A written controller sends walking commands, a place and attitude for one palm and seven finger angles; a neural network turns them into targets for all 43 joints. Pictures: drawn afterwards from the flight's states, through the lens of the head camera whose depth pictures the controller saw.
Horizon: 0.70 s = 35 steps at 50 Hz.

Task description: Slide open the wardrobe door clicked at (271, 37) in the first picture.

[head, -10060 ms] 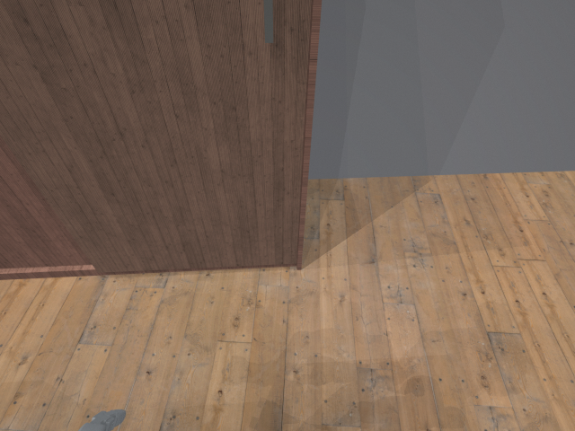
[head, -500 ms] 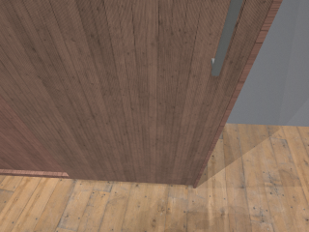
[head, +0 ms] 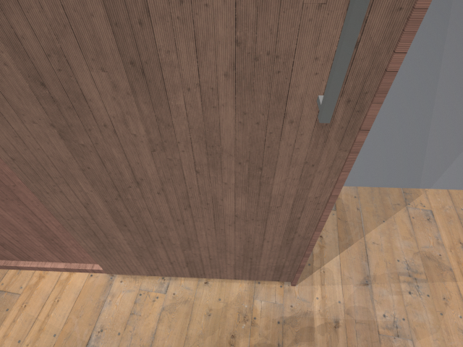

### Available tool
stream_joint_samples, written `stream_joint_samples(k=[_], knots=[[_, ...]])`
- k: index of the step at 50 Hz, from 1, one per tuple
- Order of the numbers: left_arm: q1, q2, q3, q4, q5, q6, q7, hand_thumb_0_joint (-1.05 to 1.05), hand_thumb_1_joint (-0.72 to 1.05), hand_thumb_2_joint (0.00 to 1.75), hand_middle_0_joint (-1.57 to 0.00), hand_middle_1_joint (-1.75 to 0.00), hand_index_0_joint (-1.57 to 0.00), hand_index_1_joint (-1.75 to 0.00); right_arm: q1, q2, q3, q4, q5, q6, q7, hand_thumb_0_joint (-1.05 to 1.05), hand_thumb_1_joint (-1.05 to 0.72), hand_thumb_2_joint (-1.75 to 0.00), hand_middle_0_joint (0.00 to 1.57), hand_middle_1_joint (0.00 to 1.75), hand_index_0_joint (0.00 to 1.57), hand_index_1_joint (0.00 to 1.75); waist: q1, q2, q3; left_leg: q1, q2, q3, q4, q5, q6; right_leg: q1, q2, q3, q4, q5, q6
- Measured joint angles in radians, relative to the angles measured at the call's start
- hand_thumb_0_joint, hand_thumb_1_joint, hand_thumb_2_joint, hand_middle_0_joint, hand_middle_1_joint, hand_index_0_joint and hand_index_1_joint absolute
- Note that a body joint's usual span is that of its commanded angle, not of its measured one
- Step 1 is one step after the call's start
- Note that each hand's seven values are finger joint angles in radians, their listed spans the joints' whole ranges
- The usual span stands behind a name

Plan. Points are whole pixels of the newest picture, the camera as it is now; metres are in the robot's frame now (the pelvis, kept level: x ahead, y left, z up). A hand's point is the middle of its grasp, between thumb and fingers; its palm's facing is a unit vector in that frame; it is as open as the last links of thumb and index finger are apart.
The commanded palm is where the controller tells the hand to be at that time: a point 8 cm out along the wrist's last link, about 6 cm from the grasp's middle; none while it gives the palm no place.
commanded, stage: look again from close up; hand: right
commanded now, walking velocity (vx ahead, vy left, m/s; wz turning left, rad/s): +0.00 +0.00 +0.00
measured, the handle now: (337, 60) +0.47 -0.12 +0.27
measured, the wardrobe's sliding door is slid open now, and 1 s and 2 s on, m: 0.00 0.00 0.00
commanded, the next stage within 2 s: raise the hand with hooked fingers in 0.44 s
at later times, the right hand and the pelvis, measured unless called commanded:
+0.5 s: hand out of the picture +0.01 -0.19 -0.18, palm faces -0.01 +0.98 -0.22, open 7.4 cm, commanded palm none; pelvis +0.01 +0.00 +0.00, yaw +0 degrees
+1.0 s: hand out of the picture +0.14 -0.20 -0.01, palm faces +0.10 +1.00 -0.01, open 8.8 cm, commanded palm +0.13 -0.26 +0.03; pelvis -0.02 +0.05 -0.06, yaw -5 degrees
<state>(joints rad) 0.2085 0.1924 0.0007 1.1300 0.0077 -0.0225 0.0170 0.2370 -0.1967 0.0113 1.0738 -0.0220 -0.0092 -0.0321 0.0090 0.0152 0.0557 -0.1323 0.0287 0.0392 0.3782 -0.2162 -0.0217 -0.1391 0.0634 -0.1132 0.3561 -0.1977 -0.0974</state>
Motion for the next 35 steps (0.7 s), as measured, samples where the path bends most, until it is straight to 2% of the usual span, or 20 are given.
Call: stream_joint_samples(k=[28,29,30,32,35], knots=[[0.020,0.005,-0.006,0.001,0.002,0.003,0.008,0.00,0.91,0.90,-0.20,-0.29,-0.20,-0.30,0.023,-0.010,0.004,0.029,0.000,0.012,0.002,0.00,-0.91,-0.90,0.20,0.30,0.19,0.30,-0.006,0.004,0.002,0.016,0.017,-0.001,-0.002,-0.009,-0.003,0.040,0.020,0.002,-0.056,0.019,-0.001],[0.046,0.002,-0.012,-0.056,-0.007,-0.005,0.009,0.00,0.91,0.90,-0.20,-0.29,-0.20,-0.30,0.063,-0.012,-0.023,-0.113,0.034,0.064,0.008,0.00,-0.91,-0.90,0.20,0.30,0.20,0.30,0.001,0.012,0.000,-0.014,0.023,0.000,0.034,-0.022,0.006,0.020,0.025,0.006,-0.045,0.019,0.000],[0.084,-0.003,-0.020,-0.119,-0.016,-0.043,0.020,0.00,0.91,0.90,-0.20,-0.29,-0.20,-0.30,0.114,-0.021,-0.043,-0.301,0.062,0.083,0.004,0.01,-0.90,-0.90,0.20,0.30,0.20,0.30,-0.001,0.027,-0.004,-0.049,0.024,-0.015,0.092,-0.055,0.019,0.007,0.034,0.010,-0.043,0.022,0.004],[0.136,-0.009,-0.036,-0.197,-0.023,-0.136,0.037,0.00,0.91,0.90,-0.20,-0.29,-0.20,-0.30,0.164,-0.043,-0.058,-0.586,0.093,0.054,-0.025,0.01,-0.89,-0.89,0.21,0.31,0.20,0.31,-0.009,0.052,-0.027,-0.115,0.014,-0.044,0.199,-0.113,0.035,-0.009,0.052,0.017,-0.051,0.033,0.017],[0.149,0.002,-0.037,-0.302,-0.026,-0.215,0.030,0.01,0.91,0.90,-0.20,-0.29,-0.20,-0.30,0.146,-0.062,-0.094,-0.884,0.144,0.010,-0.021,0.01,-0.87,-0.88,0.21,0.33,0.20,0.33,0.012,0.068,-0.050,-0.171,-0.004,-0.035,0.217,-0.119,0.054,-0.068,0.070,0.031,0.028,0.011,0.019]])
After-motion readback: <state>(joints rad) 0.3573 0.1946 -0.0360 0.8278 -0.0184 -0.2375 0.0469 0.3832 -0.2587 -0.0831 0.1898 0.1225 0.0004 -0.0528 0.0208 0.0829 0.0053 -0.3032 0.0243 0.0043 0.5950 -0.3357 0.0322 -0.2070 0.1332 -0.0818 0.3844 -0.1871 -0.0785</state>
